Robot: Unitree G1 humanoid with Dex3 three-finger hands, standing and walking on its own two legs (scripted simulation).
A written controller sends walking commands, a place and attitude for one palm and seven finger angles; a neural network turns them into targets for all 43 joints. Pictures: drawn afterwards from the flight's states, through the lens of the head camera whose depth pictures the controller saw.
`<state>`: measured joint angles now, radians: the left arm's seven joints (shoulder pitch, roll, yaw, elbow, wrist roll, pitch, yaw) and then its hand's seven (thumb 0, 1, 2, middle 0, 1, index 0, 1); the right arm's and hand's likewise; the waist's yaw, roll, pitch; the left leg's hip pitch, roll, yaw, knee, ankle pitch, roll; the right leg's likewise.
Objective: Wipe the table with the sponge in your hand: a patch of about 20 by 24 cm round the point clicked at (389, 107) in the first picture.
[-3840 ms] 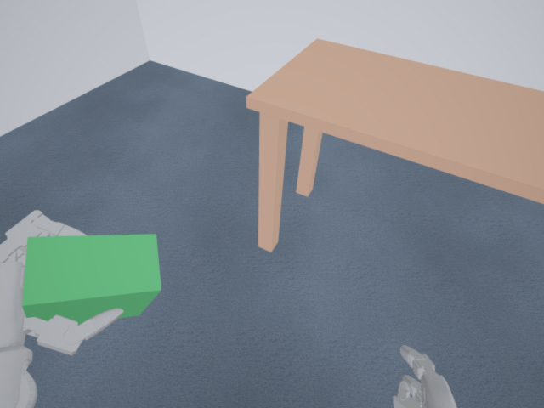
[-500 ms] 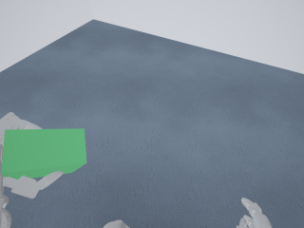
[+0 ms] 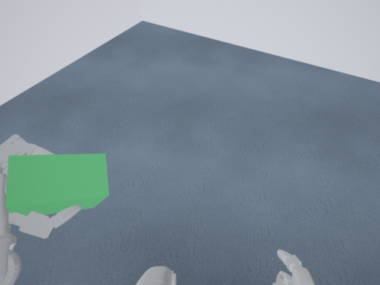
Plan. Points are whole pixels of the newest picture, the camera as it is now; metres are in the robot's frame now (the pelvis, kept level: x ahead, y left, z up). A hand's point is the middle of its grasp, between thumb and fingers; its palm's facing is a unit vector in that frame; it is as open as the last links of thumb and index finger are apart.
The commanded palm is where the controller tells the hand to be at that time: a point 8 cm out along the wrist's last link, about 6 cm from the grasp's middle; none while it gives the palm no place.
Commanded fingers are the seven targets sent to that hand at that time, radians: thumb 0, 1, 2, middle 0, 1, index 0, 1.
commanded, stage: walk to a spot facing it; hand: left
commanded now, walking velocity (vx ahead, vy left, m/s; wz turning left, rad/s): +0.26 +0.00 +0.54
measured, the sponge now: (73, 185) +0.23 +0.20 +0.16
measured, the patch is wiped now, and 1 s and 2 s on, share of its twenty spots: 0.00 0.00 0.00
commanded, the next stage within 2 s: turn to face it in 0.18 s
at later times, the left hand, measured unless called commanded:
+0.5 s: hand (40, 144) +0.28 +0.26 +0.20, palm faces +0.49 -0.76 -0.43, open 10.4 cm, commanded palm +0.23 +0.30 +0.19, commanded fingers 0.00 0.10 1.30 -1.20 -1.60 -1.20 -1.60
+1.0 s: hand (121, 115) +0.36 +0.15 +0.19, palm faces +0.22 -0.84 -0.49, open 10.4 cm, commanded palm +0.31 +0.20 +0.19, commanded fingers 0.00 0.10 1.30 -1.20 -1.60 -1.20 -1.60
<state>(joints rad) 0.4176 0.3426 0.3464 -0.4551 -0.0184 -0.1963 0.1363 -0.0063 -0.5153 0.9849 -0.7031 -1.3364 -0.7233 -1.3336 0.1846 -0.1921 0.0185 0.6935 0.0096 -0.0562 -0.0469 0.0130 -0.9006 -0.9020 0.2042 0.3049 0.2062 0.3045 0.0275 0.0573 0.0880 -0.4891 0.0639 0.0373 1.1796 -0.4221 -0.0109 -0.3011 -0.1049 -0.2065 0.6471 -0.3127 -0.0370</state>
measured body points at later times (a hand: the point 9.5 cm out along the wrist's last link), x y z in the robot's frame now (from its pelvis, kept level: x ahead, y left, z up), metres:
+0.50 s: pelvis +0.10 +0.00 +0.01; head +0.13 +0.02 +0.45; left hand +0.25 +0.30 +0.22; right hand +0.31 -0.16 -0.08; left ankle +0.13 +0.13 -0.73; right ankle +0.14 -0.12 -0.68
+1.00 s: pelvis +0.10 -0.05 +0.01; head +0.14 -0.05 +0.45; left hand +0.34 +0.19 +0.22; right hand +0.23 -0.35 -0.07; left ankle +0.11 +0.10 -0.71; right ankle +0.16 -0.11 -0.73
